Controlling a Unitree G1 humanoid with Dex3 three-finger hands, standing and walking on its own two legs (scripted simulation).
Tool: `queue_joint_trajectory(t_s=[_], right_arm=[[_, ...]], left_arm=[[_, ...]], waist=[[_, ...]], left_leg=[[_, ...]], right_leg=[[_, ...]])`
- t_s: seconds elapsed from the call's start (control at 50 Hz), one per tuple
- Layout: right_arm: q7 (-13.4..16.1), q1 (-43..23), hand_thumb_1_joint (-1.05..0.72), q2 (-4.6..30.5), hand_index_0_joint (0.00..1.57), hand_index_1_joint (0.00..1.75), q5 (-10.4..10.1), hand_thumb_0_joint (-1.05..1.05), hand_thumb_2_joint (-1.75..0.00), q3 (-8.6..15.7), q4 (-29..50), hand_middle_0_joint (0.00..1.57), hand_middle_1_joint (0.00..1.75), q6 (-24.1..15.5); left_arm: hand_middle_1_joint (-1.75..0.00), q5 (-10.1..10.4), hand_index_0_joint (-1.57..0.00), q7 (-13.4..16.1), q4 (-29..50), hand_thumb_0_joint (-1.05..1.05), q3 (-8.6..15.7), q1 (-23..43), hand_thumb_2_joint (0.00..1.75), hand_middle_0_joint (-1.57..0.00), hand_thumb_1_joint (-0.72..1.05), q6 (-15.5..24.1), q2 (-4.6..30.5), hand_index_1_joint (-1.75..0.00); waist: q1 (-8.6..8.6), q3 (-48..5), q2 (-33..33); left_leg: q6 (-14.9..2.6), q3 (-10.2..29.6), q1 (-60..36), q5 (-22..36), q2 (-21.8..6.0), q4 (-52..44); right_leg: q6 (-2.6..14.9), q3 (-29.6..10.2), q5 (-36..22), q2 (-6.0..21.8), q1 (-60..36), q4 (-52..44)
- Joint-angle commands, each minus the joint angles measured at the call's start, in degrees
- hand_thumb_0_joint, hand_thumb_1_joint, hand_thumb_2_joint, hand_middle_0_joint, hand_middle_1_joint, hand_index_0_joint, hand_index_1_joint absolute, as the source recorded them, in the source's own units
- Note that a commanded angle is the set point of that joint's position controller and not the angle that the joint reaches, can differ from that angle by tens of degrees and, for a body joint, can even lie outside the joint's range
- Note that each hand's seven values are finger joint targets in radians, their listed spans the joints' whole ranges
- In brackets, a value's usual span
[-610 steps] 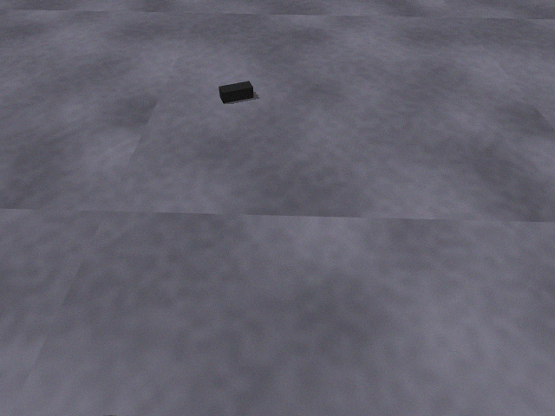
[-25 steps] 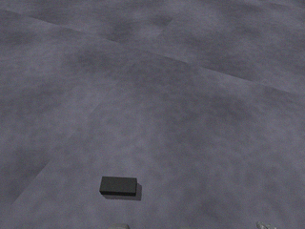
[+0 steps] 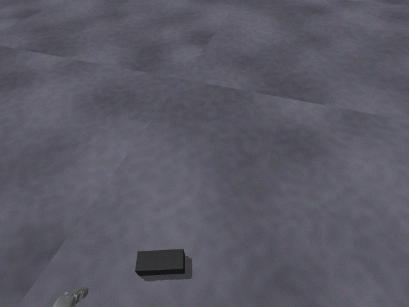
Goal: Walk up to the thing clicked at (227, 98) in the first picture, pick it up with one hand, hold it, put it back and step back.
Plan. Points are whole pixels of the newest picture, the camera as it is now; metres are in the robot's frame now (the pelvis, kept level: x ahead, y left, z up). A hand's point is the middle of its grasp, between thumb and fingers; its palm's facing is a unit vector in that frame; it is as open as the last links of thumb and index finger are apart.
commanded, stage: stand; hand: left
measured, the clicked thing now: (161, 262) +0.41 +0.24 -0.74
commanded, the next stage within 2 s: none
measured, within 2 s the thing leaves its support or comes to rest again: neither
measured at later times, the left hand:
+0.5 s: hand out of the picture +0.07 +0.25 -0.15, palm faces -0.01 -0.94 -0.33, open 7.4 cm
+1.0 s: hand out of the picture +0.07 +0.26 -0.15, palm faces +0.00 -0.94 -0.34, open 7.4 cm
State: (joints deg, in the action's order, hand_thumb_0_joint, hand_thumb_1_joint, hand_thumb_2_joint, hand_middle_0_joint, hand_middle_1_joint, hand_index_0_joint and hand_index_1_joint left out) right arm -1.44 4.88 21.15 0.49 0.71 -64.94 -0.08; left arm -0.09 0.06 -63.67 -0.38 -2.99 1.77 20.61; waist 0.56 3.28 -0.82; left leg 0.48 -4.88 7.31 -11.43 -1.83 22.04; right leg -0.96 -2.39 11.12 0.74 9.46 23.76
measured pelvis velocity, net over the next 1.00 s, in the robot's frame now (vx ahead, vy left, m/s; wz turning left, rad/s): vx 0.00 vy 0.01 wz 0.02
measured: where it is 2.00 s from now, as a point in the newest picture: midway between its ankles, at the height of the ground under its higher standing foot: outside the picture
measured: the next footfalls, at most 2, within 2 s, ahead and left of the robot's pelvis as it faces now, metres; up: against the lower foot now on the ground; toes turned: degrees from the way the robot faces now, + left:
none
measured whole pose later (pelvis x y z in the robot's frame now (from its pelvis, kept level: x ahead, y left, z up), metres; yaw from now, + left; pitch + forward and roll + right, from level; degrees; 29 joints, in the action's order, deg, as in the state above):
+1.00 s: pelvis +0.00 +0.01 +0.00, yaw +1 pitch -3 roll +0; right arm -1.1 4.7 19.8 0.9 0.6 -66.5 -0.5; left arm -0.3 -0.3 -64.7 -0.3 -6.4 0.8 20.2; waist 0.2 3.1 0.6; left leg 0.0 -3.7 6.1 -9.3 -1.0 18.0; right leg -1.5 -1.2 9.0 1.6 7.2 18.8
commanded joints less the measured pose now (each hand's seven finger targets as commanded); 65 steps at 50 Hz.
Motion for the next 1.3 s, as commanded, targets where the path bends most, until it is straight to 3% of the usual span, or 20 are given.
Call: queue_joint_trajectory(t_s=[0.0, 0.02, 0.12, 0.18, 0.3, 0.36, 0.48, 0.52, 0.64, 0.74, 0.78, 0.82, 0.92, 1.1, 1.14, 1.24, 1.28], right_arm=[[0.9, -4.6, -0.9, 10.5, 0.2, 0.3, 0.2, 0.0, -0.9, 2.2, 3.5, 0.2, 0.3, -2.1], [1.0, -4.7, -0.9, 10.9, 0.2, 0.3, 0.3, 0.0, -0.9, 2.4, 3.3, 0.2, 0.3, -2.2], [1.0, -4.7, -0.9, 10.8, 0.2, 0.3, 0.2, 0.0, -0.9, 2.4, 2.4, 0.2, 0.3, -2.0], [1.1, -3.7, -0.9, 10.6, 0.2, 0.3, 0.1, 0.0, -0.9, 2.4, 2.1, 0.2, 0.3, -2.0], [1.2, -3.4, -0.9, 10.6, 0.2, 0.3, 0.2, 0.0, -0.9, 2.3, 1.7, 0.2, 0.3, -1.8], [1.3, -3.9, -0.9, 10.9, 0.2, 0.3, 0.1, 0.0, -0.9, 2.4, 1.8, 0.2, 0.3, -1.7], [1.2, -3.1, -0.9, 10.5, 0.2, 0.3, 0.2, 0.0, -0.9, 2.3, 1.6, 0.2, 0.3, -1.6], [1.2, -3.6, -0.9, 10.7, 0.2, 0.3, 0.1, 0.0, -0.9, 2.4, 1.9, 0.2, 0.3, -1.7], [1.2, -3.6, -0.9, 10.7, 0.2, 0.3, 0.2, 0.0, -0.9, 2.3, 2.1, 0.2, 0.3, -1.7], [1.2, -3.5, -0.9, 10.4, 0.2, 0.3, 0.2, 0.0, -0.9, 2.2, 2.0, 0.2, 0.3, -1.6], [1.2, -4.2, -0.9, 10.8, 0.2, 0.3, 0.1, 0.0, -0.9, 2.5, 2.3, 0.2, 0.3, -1.7], [1.2, -3.3, -0.9, 10.5, 0.2, 0.3, 0.2, 0.0, -0.9, 2.3, 2.1, 0.2, 0.3, -1.7], [1.3, -3.0, -0.9, 11.0, 0.2, 0.3, 0.1, 0.0, -0.9, 2.2, 2.1, 0.2, 0.3, -1.9], [1.5, -3.0, -0.9, 11.0, 0.2, 0.3, 0.0, 0.0, -0.9, 2.0, 2.2, 0.2, 0.3, -1.8], [1.5, -3.6, -0.9, 11.3, 0.2, 0.3, 0.1, 0.0, -0.9, 2.1, 2.3, 0.2, 0.3, -1.8], [1.4, -3.2, -0.9, 11.2, 0.2, 0.3, 0.1, 0.0, -0.9, 2.0, 2.2, 0.2, 0.3, -1.7], [1.4, -3.0, -0.9, 11.0, 0.2, 0.3, 0.0, 0.0, -0.9, 2.0, 2.3, 0.2, 0.3, -1.6]], left_arm=[[-0.3, 0.1, -0.2, 0.4, 2.3, 0.0, 2.6, 2.8, 0.9, -0.2, 0.9, 0.9, 12.4, -0.3], [-0.3, 0.2, -0.2, 0.4, 2.2, 0.0, 2.5, 2.5, 0.9, -0.2, 0.9, 1.0, 12.5, -0.3], [-0.3, 0.0, -0.2, 0.2, 2.1, 0.0, 2.7, 3.2, 0.9, -0.2, 0.9, 0.6, 12.7, -0.3], [-0.3, -0.1, -0.2, 0.2, 2.0, 0.0, 2.6, 3.0, 0.9, -0.2, 0.9, 0.6, 12.8, -0.3], [-0.3, -0.2, -0.2, 0.2, 1.9, 0.0, 2.4, 2.8, 0.9, -0.2, 0.9, 0.5, 11.9, -0.3], [-0.3, -0.3, -0.2, 0.2, 1.7, 0.0, 2.3, 1.5, 0.9, -0.2, 0.9, 0.6, 11.4, -0.3], [-0.3, -0.3, -0.2, 0.2, 1.7, 0.0, 2.3, 0.7, 0.9, -0.2, 0.9, 0.4, 11.4, -0.3], [-0.3, -0.3, -0.2, 0.2, 1.7, 0.0, 2.2, 0.4, 0.9, -0.2, 0.9, 0.4, 11.2, -0.3], [-0.3, -0.4, -0.2, 0.2, 2.0, 0.0, 2.2, -0.1, 0.9, -0.2, 0.9, 0.6, 11.2, -0.3], [-0.3, -0.3, -0.2, 0.2, 2.1, 0.0, 2.3, -0.2, 0.9, -0.2, 0.9, 0.2, 11.7, -0.3], [-0.3, -0.4, -0.2, 0.2, 2.2, 0.0, 2.2, -0.8, 0.9, -0.2, 0.9, 0.4, 11.6, -0.3], [-0.3, -0.3, -0.2, 0.2, 2.2, 0.0, 2.2, -0.4, 0.9, -0.2, 0.9, 0.3, 11.6, -0.3], [-0.3, -0.3, -0.2, 0.1, 2.3, 0.0, 2.3, -0.8, 0.9, -0.2, 0.9, 0.3, 11.3, -0.3], [-0.3, -0.3, -0.2, 0.2, 2.3, 0.0, 2.3, -0.7, 0.9, -0.2, 0.9, -0.1, 11.6, -0.3], [-0.3, -0.4, -0.2, 0.2, 2.5, 0.0, 2.3, -0.6, 0.9, -0.2, 0.9, -0.1, 11.7, -0.3], [-0.3, -0.4, -0.2, 0.2, 2.4, 0.0, 2.1, -0.8, 0.9, -0.2, 0.9, 0.0, 11.6, -0.3], [-0.3, -0.4, -0.2, 0.4, 2.5, 0.0, 2.1, -0.4, 0.9, -0.2, 0.9, 0.2, 12.0, -0.3]], waist=[[-0.59, -4.3, 2.9], [-0.59, -5.4, 2.4], [-0.37, -4.8, 0.5], [0.2, -6.6, 0.2], [0.44, -4.9, 0.3], [0.19, -6.0, -0.2], [0.24, -3.7, 0.1], [0.17, -4.9, 0.2], [0.04, -5.3, 1.0], [-0.12, -3.5, 0.7], [-0.26, -5.0, 0.8], [-0.04, -3.9, 1.0], [-0.22, -5.2, -0.1], [-0.28, -3.8, 0.6], [-0.43, -5.5, 0.3], [-0.34, -3.8, 1.0], [-0.02, -5.1, 1.5]], left_leg=[[-1.36, 7.7, -1.2, 5.2, -6.4, -6.2], [-1.2, 7.4, -2.5, 6.8, -6.3, -5.8], [-0.76, 7.2, -0.7, 2.4, -6.0, -7.1], [-0.86, 7.0, -2.6, 5.0, -6.3, -6.8], [-0.83, 7.2, -2.1, 2.2, -6.3, -7.2], [-1.05, 7.1, -3.6, 4.3, -6.4, -6.6], [-1.11, 7.4, -1.8, -0.2, -6.2, -7.6], [-1.2, 7.4, -3.2, 3.1, -6.5, -6.9], [-1.4, 7.6, -2.7, 4.2, -6.4, -7.0], [-1.09, 7.8, -1.5, 1.4, -6.2, -8.0], [-1.31, 7.7, -3.1, 4.7, -6.4, -7.2], [-1.23, 7.7, -1.6, 2.9, -6.2, -7.8], [-1.29, 7.7, -2.7, 6.3, -6.4, -7.6], [-0.97, 7.8, -2.4, 4.7, -6.3, -8.2], [-1.15, 7.6, -4.2, 7.3, -6.5, -7.4], [-0.95, 7.6, -3.1, 5.7, -6.3, -7.7], [-1.1, 7.6, -3.9, 7.7, -6.4, -6.9]], right_leg=[[1.73, -4.6, -7.6, 6.2, -0.9, -5.9], [1.77, -4.8, -9.4, 6.4, -1.0, -6.0], [1.93, -4.7, -5.1, 6.3, -1.8, -7.3], [2.08, -4.8, -7.8, 6.6, -2.4, -7.4], [1.81, -4.6, -5.1, 6.2, -0.6, -8.5], [1.59, -4.2, -7.6, 6.3, -0.4, -8.3], [1.47, -4.4, -2.8, 6.0, 0.9, -9.3], [1.6, -4.3, -5.8, 6.3, 0.4, -8.8], [1.38, -3.7, -6.6, 6.3, -0.7, -8.5], [1.56, -3.8, -3.6, 6.2, -0.1, -8.5], [1.54, -3.6, -6.1, 6.4, -0.6, -8.2], [1.49, -3.7, -4.8, 6.4, -1.0, -8.5], [1.54, -3.6, -7.5, 6.5, -2.1, -7.9], [1.59, -3.4, -6.0, 6.5, -1.4, -8.3], [1.8, -3.6, -7.8, 6.7, -1.6, -7.9], [1.47, -3.2, -6.6, 6.5, -1.0, -8.5], [1.49, -3.2, -8.6, 6.8, -1.7, -8.3]])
